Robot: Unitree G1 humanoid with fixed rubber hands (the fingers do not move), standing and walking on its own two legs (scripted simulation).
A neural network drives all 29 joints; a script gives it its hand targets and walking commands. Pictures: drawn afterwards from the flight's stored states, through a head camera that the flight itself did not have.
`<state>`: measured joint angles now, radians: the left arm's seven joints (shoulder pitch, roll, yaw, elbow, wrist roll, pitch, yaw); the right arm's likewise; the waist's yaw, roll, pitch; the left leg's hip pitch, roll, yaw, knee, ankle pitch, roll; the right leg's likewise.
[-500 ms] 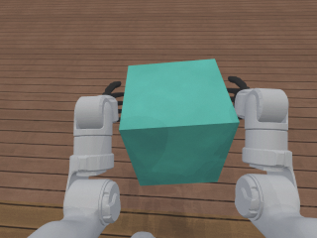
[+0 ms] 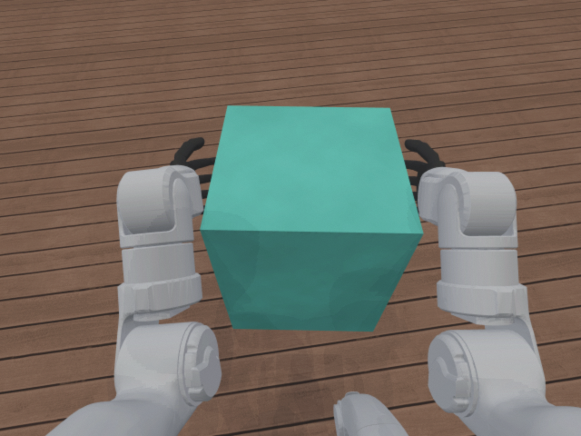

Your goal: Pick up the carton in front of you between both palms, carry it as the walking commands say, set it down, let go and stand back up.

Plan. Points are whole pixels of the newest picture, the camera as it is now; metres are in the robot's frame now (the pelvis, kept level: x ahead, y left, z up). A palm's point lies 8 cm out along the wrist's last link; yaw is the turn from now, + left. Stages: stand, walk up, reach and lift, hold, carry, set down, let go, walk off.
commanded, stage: carry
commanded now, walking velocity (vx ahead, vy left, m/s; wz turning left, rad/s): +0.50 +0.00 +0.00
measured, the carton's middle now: (305, 226) +0.37 -0.03 +0.07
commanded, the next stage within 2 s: none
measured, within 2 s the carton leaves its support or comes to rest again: neither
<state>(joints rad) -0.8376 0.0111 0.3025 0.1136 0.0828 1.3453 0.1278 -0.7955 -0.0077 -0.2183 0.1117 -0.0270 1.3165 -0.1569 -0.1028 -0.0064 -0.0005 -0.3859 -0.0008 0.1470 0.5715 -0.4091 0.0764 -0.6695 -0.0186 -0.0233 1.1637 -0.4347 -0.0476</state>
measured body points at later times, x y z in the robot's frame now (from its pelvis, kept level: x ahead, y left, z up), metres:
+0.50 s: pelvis +0.33 -0.03 +0.02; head +0.35 -0.04 +0.47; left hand +0.69 +0.14 +0.13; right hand +0.72 -0.16 +0.13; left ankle +0.45 +0.11 -0.67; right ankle +0.25 -0.11 -0.72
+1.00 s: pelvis +0.68 +0.01 +0.02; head +0.68 +0.02 +0.47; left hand +0.96 +0.16 +0.10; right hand +0.96 -0.14 +0.11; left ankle +0.57 +0.08 -0.72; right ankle +0.83 -0.13 -0.68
